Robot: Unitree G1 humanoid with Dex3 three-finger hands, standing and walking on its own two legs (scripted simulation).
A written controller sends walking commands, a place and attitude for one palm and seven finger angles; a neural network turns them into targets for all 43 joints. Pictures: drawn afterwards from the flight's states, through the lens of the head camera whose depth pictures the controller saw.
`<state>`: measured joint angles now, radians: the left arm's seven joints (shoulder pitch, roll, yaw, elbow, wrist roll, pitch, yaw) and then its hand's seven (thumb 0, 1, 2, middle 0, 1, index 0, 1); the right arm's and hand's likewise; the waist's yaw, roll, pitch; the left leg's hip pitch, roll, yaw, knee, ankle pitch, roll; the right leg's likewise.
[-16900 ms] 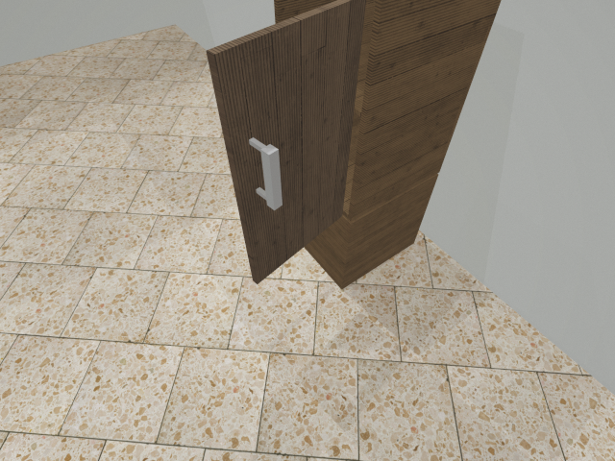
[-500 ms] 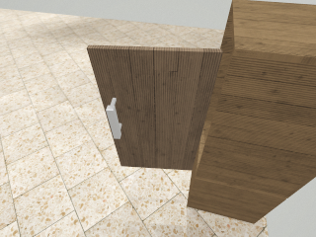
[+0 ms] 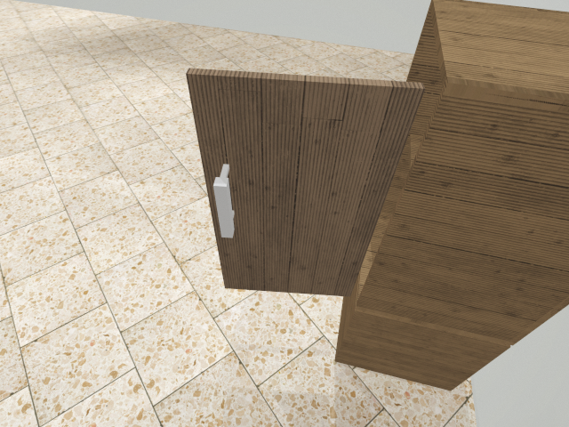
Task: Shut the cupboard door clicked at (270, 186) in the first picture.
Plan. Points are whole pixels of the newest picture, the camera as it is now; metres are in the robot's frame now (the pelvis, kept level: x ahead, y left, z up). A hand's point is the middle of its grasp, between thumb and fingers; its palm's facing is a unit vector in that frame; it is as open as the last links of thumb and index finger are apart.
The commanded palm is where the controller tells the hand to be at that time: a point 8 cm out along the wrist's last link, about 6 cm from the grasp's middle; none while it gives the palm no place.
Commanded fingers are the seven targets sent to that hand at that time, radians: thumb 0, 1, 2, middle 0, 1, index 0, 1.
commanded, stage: look again from close up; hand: left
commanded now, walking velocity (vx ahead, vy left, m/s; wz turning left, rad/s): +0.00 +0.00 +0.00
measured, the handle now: (226, 201) +0.48 +0.14 +0.02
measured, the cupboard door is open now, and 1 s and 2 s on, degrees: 100 100 100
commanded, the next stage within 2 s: shuffle to correct the standing spot in 0.04 s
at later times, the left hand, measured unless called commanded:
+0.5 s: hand out of the picture -0.03 +0.16 -0.17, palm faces -0.04 -0.98 -0.18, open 7.4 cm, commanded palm none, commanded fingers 0.00 0.90 0.90 -0.20 -0.30 -0.20 -0.30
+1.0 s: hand out of the picture +0.06 +0.15 -0.18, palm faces -0.02 -0.97 -0.23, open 7.4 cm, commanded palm none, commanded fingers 0.00 0.90 0.90 -0.20 -0.30 -0.20 -0.30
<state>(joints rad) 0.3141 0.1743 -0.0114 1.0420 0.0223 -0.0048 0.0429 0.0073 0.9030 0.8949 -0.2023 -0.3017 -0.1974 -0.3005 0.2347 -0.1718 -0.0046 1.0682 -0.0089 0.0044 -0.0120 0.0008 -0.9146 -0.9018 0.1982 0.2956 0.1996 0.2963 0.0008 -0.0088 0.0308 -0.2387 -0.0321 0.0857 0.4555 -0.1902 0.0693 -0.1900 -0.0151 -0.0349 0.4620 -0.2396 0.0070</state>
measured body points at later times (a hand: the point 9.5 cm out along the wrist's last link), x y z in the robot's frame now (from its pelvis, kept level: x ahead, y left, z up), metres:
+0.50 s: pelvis +0.01 -0.01 +0.00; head +0.02 -0.02 +0.45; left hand -0.02 +0.21 -0.16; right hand -0.01 -0.24 -0.16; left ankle +0.04 +0.07 -0.74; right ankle -0.01 -0.12 -0.74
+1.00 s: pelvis +0.04 -0.03 +0.00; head +0.08 -0.03 +0.44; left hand +0.06 +0.20 -0.16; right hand +0.08 -0.26 -0.16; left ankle +0.05 +0.06 -0.74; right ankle -0.01 -0.12 -0.74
